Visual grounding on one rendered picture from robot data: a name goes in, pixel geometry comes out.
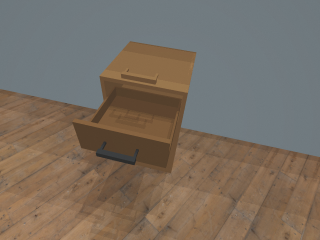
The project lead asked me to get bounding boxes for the handle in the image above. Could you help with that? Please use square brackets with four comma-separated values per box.
[96, 141, 139, 165]
[121, 71, 157, 85]

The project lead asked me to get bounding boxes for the cabinet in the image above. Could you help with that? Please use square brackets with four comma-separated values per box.
[99, 41, 196, 173]

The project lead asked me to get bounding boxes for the drawer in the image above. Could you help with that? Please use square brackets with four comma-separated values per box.
[72, 86, 182, 168]

